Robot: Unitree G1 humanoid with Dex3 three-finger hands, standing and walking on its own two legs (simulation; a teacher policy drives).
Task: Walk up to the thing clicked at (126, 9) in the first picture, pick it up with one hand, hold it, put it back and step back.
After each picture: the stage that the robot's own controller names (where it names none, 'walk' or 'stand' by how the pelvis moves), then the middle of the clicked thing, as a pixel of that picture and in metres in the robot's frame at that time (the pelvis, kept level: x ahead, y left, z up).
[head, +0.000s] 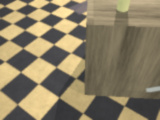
stand; out of the picture +0.93 -0.27 +0.10
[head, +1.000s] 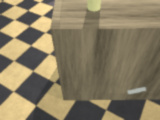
walk; out of the picture +0.84 -0.04 +0.13
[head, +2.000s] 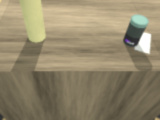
walk; (32, 10) +0.57 +0.21 +0.14
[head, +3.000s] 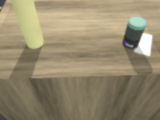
stand; (27, 17) +0.56 +0.21 +0.13
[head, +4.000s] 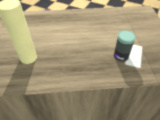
stand; (20, 35) +0.53 +0.23 +0.10
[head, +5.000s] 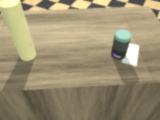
stand; (20, 32) +0.55 +0.24 +0.10
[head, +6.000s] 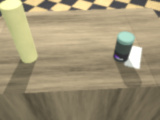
stand; (21, 34) +0.54 +0.24 +0.10
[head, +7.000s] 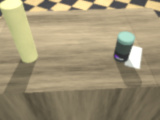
stand; (21, 34) +0.54 +0.24 +0.10
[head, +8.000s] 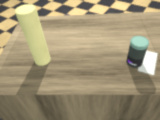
rise first; (35, 38) +0.53 +0.22 +0.10
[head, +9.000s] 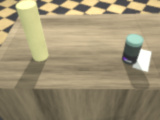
go down; (34, 33) +0.56 +0.21 +0.11
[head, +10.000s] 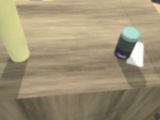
go down; (10, 29) +0.51 +0.21 +0.12
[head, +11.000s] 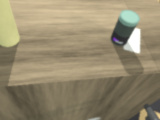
close in; out of the picture +0.53 +0.21 +0.14
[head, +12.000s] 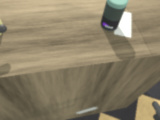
close; out of the picture +0.56 +0.23 +0.17
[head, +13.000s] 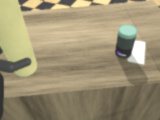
lift; (13, 38) +0.37 +0.16 +0.24
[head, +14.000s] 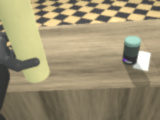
lift; (24, 37) +0.32 +0.15 +0.29
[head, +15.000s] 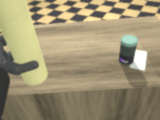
hold; (22, 41) +0.33 +0.15 +0.27
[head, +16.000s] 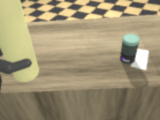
hold; (14, 38) +0.32 +0.16 +0.29
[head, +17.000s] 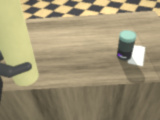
crouch; (14, 43) +0.32 +0.17 +0.26
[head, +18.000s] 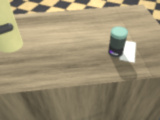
crouch; out of the picture +0.46 +0.20 +0.28
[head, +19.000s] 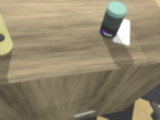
lower; out of the picture +0.50 +0.21 +0.15
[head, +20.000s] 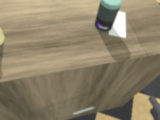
lower; out of the picture +0.52 +0.21 +0.17
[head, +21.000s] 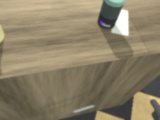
lower; out of the picture +0.52 +0.21 +0.17
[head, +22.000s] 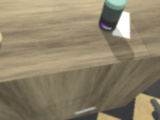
lower; out of the picture +0.52 +0.22 +0.17
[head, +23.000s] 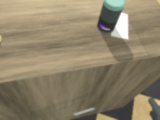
loosen; out of the picture +0.53 +0.22 +0.17
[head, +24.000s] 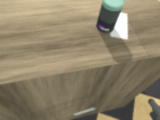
withdraw; out of the picture +0.51 +0.22 +0.16
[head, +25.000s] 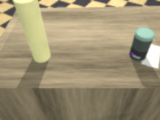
sink last; (34, 31) +0.51 +0.20 +0.14
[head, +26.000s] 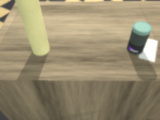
stand; (34, 25) +0.53 +0.20 +0.14
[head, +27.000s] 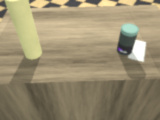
stand; (26, 29) +0.54 +0.21 +0.14
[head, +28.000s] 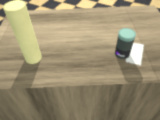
stand; (25, 35) +0.53 +0.22 +0.10
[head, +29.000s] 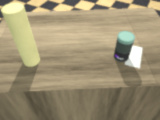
stand; (23, 38) +0.52 +0.23 +0.10
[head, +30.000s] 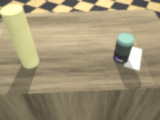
stand; (22, 40) +0.51 +0.23 +0.10
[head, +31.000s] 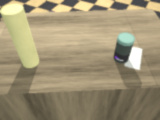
stand; (22, 39) +0.51 +0.23 +0.10
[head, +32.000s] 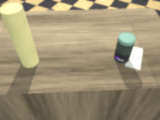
walk; (22, 39) +0.51 +0.23 +0.10
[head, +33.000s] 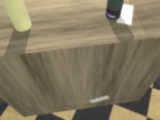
walk; out of the picture +0.63 +0.24 +0.13
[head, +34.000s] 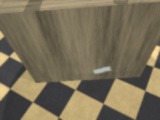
walk; out of the picture +0.89 +0.23 +0.12
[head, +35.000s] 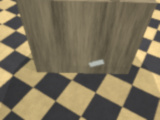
stand; out of the picture +1.16 +0.18 +0.12
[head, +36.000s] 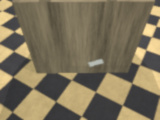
stand; out of the picture +1.15 +0.19 +0.10
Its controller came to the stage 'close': yes
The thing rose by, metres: 0.20
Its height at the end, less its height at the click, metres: +0.00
